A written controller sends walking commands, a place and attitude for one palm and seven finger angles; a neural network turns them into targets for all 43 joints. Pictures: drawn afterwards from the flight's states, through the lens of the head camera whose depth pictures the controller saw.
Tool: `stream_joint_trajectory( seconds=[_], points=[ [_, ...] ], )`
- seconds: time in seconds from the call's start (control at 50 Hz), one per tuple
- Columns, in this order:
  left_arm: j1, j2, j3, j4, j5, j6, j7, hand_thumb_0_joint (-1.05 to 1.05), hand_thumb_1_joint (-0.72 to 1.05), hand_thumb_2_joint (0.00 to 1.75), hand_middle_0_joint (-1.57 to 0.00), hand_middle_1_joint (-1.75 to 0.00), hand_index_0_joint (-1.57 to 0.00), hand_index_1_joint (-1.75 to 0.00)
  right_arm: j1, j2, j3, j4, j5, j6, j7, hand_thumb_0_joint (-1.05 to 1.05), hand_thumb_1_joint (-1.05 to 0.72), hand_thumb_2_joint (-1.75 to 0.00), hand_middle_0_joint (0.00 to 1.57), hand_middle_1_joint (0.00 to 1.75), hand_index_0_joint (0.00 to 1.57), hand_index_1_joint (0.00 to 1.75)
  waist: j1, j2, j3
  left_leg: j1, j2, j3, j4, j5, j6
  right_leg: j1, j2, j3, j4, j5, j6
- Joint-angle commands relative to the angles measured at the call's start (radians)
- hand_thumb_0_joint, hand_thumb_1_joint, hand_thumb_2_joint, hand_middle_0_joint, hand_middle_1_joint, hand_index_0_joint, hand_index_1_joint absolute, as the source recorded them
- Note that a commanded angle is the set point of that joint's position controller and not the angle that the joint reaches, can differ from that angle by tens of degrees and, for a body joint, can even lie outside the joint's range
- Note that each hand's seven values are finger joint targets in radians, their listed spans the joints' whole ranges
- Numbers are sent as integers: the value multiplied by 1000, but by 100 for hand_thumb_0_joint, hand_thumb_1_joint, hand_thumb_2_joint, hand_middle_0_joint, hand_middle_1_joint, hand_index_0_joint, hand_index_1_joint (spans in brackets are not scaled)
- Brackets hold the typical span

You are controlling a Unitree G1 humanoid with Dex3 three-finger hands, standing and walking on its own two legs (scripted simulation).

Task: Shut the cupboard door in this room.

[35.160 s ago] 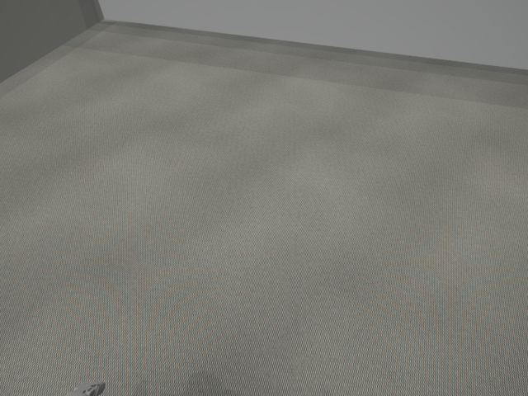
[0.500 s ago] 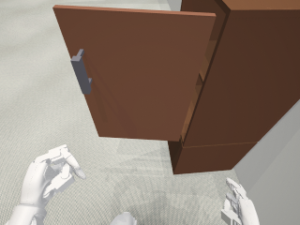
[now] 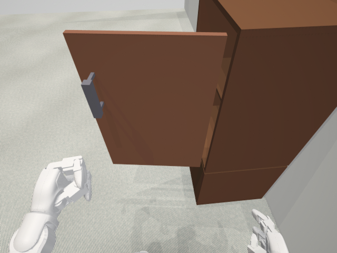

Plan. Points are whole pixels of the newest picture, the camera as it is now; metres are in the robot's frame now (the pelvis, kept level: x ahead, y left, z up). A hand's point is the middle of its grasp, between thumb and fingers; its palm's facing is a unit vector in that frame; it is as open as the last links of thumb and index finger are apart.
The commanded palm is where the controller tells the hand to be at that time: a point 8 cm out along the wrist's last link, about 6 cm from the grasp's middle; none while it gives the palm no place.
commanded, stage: raise the hand and make a fist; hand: left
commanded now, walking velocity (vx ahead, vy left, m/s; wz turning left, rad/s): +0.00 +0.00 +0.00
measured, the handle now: (95, 95) +0.51 +0.26 +0.10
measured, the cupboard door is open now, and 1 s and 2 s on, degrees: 82 82 82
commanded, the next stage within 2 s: bring the fist close to the handle in 0.30 s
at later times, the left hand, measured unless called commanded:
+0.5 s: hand (96, 181) +0.24 +0.17 +0.09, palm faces +0.04 -1.00 -0.06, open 3.1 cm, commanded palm +0.23 +0.23 +0.10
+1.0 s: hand (98, 146) +0.32 +0.19 +0.10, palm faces +0.04 -1.00 -0.03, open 3.1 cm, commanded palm +0.31 +0.24 +0.10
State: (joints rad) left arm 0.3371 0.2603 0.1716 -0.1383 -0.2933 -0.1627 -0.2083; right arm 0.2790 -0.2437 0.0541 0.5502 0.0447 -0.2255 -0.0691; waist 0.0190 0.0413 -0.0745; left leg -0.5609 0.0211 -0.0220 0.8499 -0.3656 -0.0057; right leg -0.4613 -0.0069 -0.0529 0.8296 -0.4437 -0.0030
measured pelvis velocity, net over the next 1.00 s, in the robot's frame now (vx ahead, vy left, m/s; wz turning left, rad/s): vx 0.01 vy -0.01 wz -0.02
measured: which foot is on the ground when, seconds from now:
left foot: down 0.00-1.00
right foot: down 0.00-1.00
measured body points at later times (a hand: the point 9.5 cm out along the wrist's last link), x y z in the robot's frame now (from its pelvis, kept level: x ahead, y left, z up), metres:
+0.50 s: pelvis +0.01 -0.02 +0.00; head +0.03 -0.03 +0.45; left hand +0.23 +0.22 +0.10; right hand +0.19 -0.25 -0.07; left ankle +0.04 +0.12 -0.70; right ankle -0.01 -0.12 -0.70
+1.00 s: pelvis +0.01 -0.01 +0.01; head +0.03 -0.02 +0.46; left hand +0.32 +0.25 +0.10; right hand +0.16 -0.26 -0.09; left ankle +0.04 +0.12 -0.70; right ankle -0.01 -0.12 -0.70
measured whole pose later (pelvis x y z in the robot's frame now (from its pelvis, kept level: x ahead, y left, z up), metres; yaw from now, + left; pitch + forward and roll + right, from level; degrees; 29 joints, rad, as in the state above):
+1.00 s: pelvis +0.01 -0.01 +0.01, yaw -1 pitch +6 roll +0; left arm -0.08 0.28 0.25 0.29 -0.27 -0.20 -0.24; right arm 0.26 -0.26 0.02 0.62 0.05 -0.16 -0.08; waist 0.00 0.03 -0.06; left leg -0.54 0.02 0.00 0.79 -0.35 -0.02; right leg -0.46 0.00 -0.03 0.80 -0.44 -0.01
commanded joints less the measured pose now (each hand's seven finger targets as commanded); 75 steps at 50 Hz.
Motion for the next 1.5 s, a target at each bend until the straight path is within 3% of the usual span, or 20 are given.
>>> stream_joint_trajectory(
  seconds=[0.0, 0.22, 0.26, 0.32, 0.38, 0.52, 0.6, 0.66, 0.76, 0.8, 0.82, 0.88, 0.94, 1.04, 1.08, 1.12, 1.18, 1.32, 1.38, 1.48],
  points=[
    [-101, 110, 70, -196, -15, -59, 1, 0, 90, 90, -130, -150, -130, -150, -100, -114, -55, -168, 1, -71, -4, 0, -90, -90, 20, 30, 20, 30, 4, -5, -95, 130, -27, -6, -149, 94, 25, -18, 21, 10, -166, 141, -7],
    [-97, 133, 89, -191, -5, -105, 4, 0, 90, 90, -130, -150, -130, -150, -89, -116, -65, -153, -5, -70, -2, 0, -90, -90, 20, 30, 20, 30, -3, -42, -122, 129, -31, 10, -117, 149, 30, 10, 14, 37, -162, 218, 3],
    [-102, 118, 81, -199, -9, -104, 0, 0, 90, 90, -130, -150, -130, -150, -95, -111, -65, -156, -2, -67, -2, 0, -90, -90, 20, 30, 20, 30, -1, -16, -129, 138, -33, 14, -116, 160, 28, 14, 9, 41, -161, 241, 4],
    [-91, 134, 97, -187, -11, -100, 1, 0, 90, 90, -130, -150, -130, -150, -92, -114, -66, -152, -5, -62, -3, 0, -90, -90, 20, 30, 20, 30, -4, -56, -131, 130, -32, 13, -108, 172, 31, 26, 8, 48, -164, 265, 10],
    [-104, 108, 81, -193, -12, -105, -4, 0, 90, 90, -130, -150, -130, -150, -95, -109, -66, -154, -4, -59, -2, 0, -90, -90, 20, 30, 20, 30, -2, -26, -136, 144, -34, 17, -110, 182, 28, 22, 5, 44, -157, 290, 8],
    [-308, 148, 94, -107, 3, -108, 2, 0, 90, 90, -130, -150, -130, -150, -93, -120, -65, -121, -4, -48, -13, 0, -90, -90, 20, 30, 20, 30, -28, -40, -121, 142, -32, 13, -109, 146, 33, -14, 11, 49, -168, 228, 8],
    [-366, 141, 100, -37, -1, -94, -12, 0, 90, 90, -130, -150, -130, -150, -96, -117, -66, -113, -2, -41, -15, 0, -90, -90, 20, 30, 20, 30, -15, -15, -167, 173, -33, 16, -122, 187, 29, 14, 8, 42, -158, 296, 4],
    [-373, 178, 148, 28, -10, -82, -18, 0, 90, 90, -130, -150, -130, -150, -96, -121, -69, -111, -1, -29, -15, 0, -90, -90, 20, 30, 20, 30, -2, -51, -177, 159, -33, 23, -126, 204, 28, 45, 4, 51, -165, 332, 10],
    [-519, 207, 171, 122, -9, -80, -25, 0, 90, 90, -130, -150, -130, -150, -94, -127, -71, -95, 1, -8, -17, 0, -90, -90, 20, 30, 20, 30, -11, -45, -172, 161, -31, 26, -137, 202, 27, 40, 5, 52, -171, 327, 9],
    [-567, 175, 136, 124, -7, -91, -33, 0, 90, 90, -130, -150, -130, -150, -97, -125, -72, -96, 2, -9, -15, 0, -90, -90, 20, 30, 20, 30, -14, -3, -185, 189, -32, 27, -141, 214, 27, 30, 9, 43, -163, 339, 3],
    [-562, 198, 151, 144, -6, -96, -31, 0, 90, 90, -130, -150, -130, -150, -87, -130, -74, -91, 1, -7, -16, 0, -90, -90, 20, 30, 20, 30, -15, -43, -195, 182, -29, 23, -140, 218, 29, 42, 12, 43, -164, 338, 4],
    [-629, 194, 142, 176, 1, -107, -36, 0, 90, 90, -130, -150, -130, -150, -84, -132, -78, -79, 2, -1, -14, 0, -90, -90, 20, 30, 20, 30, -18, 3, -207, 205, -29, 25, -144, 229, 27, 26, 13, 38, -158, 351, -1],
    [-697, 199, 130, 238, 13, -105, -30, 0, 90, 90, -130, -150, -130, -150, -81, -138, -78, -72, 3, 10, -15, 0, -90, -90, 20, 30, 20, 30, -30, -30, -189, 185, -26, 21, -151, 194, 29, 7, 13, 39, -167, 303, 1],
    [-792, 264, 190, 319, 23, -114, -14, 0, 90, 90, -130, -150, -130, -150, -68, -143, -82, -58, -1, 33, -16, 0, -90, -90, 20, 30, 20, 30, -21, -27, -244, 194, -24, 23, -153, 207, 29, 33, 13, 42, -164, 313, -3],
    [-884, 254, 168, 346, 29, -123, -18, 0, 90, 90, -130, -150, -130, -150, -65, -140, -77, -49, -1, 41, -15, 0, -90, -90, 20, 30, 20, 30, -34, 22, -237, 203, -26, 21, -155, 203, 26, 11, 15, 37, -160, 306, -7],
    [-881, 289, 195, 409, 31, -127, -21, 0, 90, 90, -130, -150, -130, -150, -49, -151, -82, -44, -3, 49, -15, 0, -90, -90, 20, 30, 20, 30, -35, -38, -241, 190, -21, 17, -149, 205, 31, 16, 20, 38, -163, 306, -5],
    [-933, 246, 153, 443, 34, -131, -35, 0, 90, 90, -130, -150, -130, -150, -41, -146, -82, -44, 2, 58, -10, 0, -90, -90, 20, 30, 20, 30, -40, 22, -250, 208, -22, 16, -151, 213, 26, -4, 22, 30, -156, 314, -11],
    [-1111, 311, 183, 588, 57, -140, -26, 0, 90, 90, -130, -150, -130, -150, 5, -164, -88, -17, -2, 87, -12, 0, -90, -90, 20, 30, 20, 30, -67, -32, -250, 176, -17, 3, -145, 173, 30, -40, 28, 29, -158, 264, -9],
    [-1234, 321, 180, 632, 72, -162, -20, 0, 90, 90, -130, -150, -130, -150, 19, -161, -89, -4, -3, 97, -11, 0, -90, -90, 20, 30, 20, 30, -76, 21, -276, 190, -16, -3, -141, 166, 26, -68, 28, 31, -146, 248, -14],
    [-1127, 310, 190, 657, 74, -177, -22, 0, 90, 90, -130, -150, -130, -150, 40, -162, -99, -21, -5, 112, 5, 0, -90, -90, 20, 30, 20, 30, -47, 28, -343, 216, -13, -1, -131, 250, 22, -35, 33, 22, -126, 322, -19]
  ],
)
